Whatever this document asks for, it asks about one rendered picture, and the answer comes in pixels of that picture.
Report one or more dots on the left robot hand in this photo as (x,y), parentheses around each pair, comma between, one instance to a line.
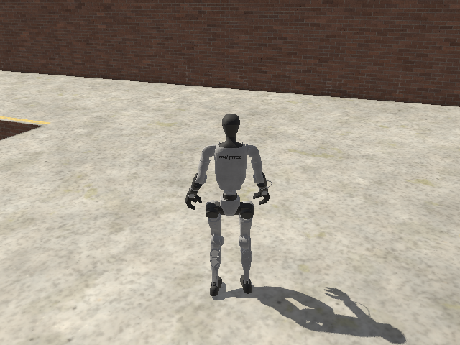
(188,201)

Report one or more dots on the robot right forearm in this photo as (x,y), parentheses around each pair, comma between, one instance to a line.
(263,186)

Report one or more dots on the robot left foot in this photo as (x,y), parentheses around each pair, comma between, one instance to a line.
(214,290)

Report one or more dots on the robot left forearm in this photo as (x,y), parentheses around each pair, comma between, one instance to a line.
(194,188)

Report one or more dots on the right robot thigh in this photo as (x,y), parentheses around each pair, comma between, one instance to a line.
(246,212)

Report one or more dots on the right robot upper arm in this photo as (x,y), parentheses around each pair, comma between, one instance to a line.
(256,162)

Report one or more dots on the left robot upper arm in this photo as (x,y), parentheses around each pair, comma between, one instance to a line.
(208,151)

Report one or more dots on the right robot hand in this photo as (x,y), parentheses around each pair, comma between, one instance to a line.
(266,197)

